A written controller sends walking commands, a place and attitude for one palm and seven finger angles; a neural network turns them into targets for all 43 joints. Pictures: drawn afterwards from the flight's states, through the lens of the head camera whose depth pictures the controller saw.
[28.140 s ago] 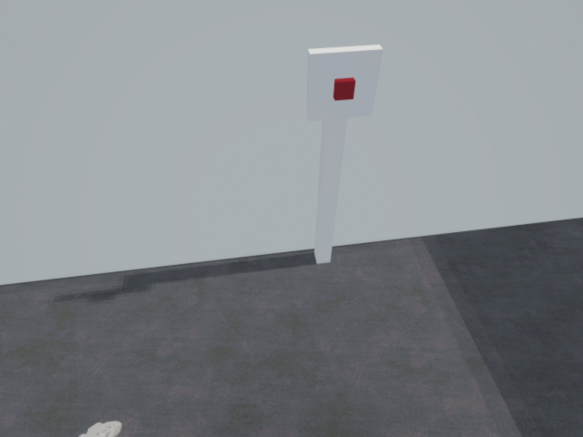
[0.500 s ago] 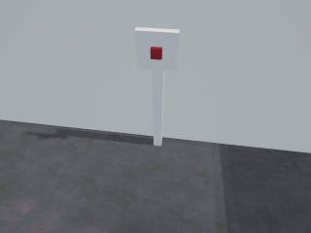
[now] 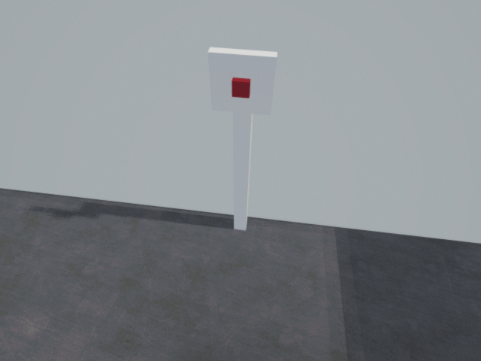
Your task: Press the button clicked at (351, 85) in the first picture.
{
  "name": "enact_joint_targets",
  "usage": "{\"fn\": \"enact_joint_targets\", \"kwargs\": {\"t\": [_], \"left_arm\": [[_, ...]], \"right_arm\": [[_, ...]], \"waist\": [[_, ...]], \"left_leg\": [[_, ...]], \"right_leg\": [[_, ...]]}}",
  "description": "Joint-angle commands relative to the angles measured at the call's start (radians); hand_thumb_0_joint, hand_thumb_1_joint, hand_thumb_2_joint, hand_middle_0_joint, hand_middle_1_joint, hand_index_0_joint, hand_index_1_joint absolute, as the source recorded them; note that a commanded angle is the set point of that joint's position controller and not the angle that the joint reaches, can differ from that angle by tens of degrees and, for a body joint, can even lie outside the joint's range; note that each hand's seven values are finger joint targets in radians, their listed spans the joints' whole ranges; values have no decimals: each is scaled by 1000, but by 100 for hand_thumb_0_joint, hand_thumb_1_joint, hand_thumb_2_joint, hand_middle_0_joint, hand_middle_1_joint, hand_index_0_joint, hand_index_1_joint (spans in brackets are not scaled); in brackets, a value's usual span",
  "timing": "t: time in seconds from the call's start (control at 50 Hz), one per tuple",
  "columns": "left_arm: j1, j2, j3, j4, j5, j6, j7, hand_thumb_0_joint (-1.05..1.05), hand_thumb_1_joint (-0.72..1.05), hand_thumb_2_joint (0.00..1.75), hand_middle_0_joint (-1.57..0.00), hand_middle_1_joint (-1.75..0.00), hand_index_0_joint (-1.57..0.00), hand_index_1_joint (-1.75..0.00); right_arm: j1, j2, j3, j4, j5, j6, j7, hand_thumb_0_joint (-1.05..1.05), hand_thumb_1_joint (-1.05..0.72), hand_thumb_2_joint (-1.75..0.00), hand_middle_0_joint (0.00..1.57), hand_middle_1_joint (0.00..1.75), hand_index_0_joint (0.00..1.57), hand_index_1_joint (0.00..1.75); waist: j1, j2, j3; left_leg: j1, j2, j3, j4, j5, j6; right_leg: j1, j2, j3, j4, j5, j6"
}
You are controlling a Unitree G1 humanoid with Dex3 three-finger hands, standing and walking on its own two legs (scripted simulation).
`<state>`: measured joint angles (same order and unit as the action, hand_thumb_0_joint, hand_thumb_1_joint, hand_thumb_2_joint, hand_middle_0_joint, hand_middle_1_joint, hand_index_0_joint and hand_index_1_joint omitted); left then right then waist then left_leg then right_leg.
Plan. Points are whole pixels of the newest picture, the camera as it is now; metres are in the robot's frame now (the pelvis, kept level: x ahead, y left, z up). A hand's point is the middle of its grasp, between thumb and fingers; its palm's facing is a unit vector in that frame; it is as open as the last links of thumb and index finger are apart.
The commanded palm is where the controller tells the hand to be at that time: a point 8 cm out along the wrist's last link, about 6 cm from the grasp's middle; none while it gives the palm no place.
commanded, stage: stand and wait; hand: left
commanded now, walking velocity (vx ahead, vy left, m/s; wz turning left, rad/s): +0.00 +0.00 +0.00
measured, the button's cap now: (241, 87) +0.79 +0.04 +0.04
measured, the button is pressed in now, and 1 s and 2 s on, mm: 0 0 0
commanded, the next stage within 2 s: none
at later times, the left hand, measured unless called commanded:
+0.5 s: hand out of the picture +0.00 +0.15 -0.18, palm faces +0.04 -0.98 -0.17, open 7.4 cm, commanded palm none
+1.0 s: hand out of the picture +0.01 +0.14 -0.18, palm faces +0.04 -0.98 -0.17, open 7.4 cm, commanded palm none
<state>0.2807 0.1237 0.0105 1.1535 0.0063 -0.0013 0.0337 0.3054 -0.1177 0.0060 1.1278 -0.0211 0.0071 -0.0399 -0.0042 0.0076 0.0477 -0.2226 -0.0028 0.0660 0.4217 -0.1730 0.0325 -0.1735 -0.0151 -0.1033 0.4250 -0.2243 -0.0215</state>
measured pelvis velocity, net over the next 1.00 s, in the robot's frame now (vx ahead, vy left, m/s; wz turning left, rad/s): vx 0.02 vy -0.02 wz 0.00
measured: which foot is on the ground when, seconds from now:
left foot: down 0.00-1.00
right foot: down 0.00-1.00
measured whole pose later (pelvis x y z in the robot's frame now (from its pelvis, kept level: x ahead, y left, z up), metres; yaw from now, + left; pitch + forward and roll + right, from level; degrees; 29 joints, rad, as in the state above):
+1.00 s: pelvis +0.02 -0.02 +0.00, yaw +0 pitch -2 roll +0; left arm 0.27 0.12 0.01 1.17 0.00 -0.01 0.04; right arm 0.28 -0.12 0.01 1.15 -0.02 0.01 -0.05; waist 0.00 0.01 0.06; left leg -0.17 0.02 0.06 0.39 -0.19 0.00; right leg -0.12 0.01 -0.11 0.39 -0.24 -0.05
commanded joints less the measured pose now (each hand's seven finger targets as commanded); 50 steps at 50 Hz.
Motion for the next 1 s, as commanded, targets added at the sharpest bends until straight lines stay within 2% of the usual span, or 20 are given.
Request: {"fn": "enact_joint_targets", "kwargs": {"t": [0.0,0.4,0.44,0.56,0.64,0.78,0.8,0.84,0.98], "left_arm": [[74,92,17,-13,3,-10,3,0,90,90,-20,-30,-20,-30],[69,94,15,-1,1,-12,4,0,90,90,-20,-30,-20,-30],[73,96,15,-2,2,-13,5,0,90,90,-20,-30,-20,-30],[66,93,14,0,1,-12,5,0,90,90,-20,-30,-20,-30],[66,95,14,-2,1,-14,5,0,90,90,-20,-30,-20,-30],[65,92,13,0,0,-15,5,0,90,90,-20,-30,-20,-30],[71,89,14,0,0,-15,5,0,90,90,-20,-30,-20,-30],[70,95,14,-2,1,-16,6,0,90,90,-20,-30,-20,-30],[75,90,12,3,-1,-17,5,0,90,90,-20,-30,-20,-30]], "right_arm": [[66,-87,-15,-16,1,-6,-1,0,-90,-90,20,30,20,30],[52,-90,-9,1,2,-8,-3,0,-90,-90,20,30,20,30],[52,-90,-10,-1,4,-8,-4,0,-90,-90,20,30,20,30],[47,-85,-9,5,3,-8,-5,0,-90,-90,20,30,20,30],[53,-89,-9,4,4,-7,-5,0,-90,-90,20,30,20,30],[53,-81,-8,12,3,-7,-7,0,-90,-90,20,30,20,30],[52,-83,-9,11,2,-8,-7,0,-90,-90,20,30,20,30],[53,-84,-10,9,4,-7,-7,0,-90,-90,20,30,20,30],[50,-81,-8,14,3,-5,-8,0,-90,-90,20,30,20,30]], "waist": [[1,2,43],[2,7,50],[5,-13,46],[4,8,52],[4,-12,45],[3,0,55],[3,13,40],[4,-6,44],[2,-4,56]], "left_leg": [[-2,106,-121,-105,-19,4],[20,107,-115,-107,33,0],[24,109,-112,-100,50,1],[26,108,-112,-102,49,-1],[32,109,-110,-96,64,-1],[38,108,-105,-95,74,-5],[47,109,-104,-94,81,-3],[44,111,-103,-89,87,-5],[50,108,-100,-89,76,-7]], "right_leg": [[-39,-96,113,-106,-18,-23],[-17,-98,111,-115,10,-20],[-12,-99,108,-118,19,-20],[-12,-101,110,-120,18,-21],[-5,-99,110,-124,27,-22],[-5,-99,115,-127,44,-23],[0,-102,114,-127,51,-24],[6,-100,110,-129,59,-24],[-6,-103,119,-140,47,-26]]}}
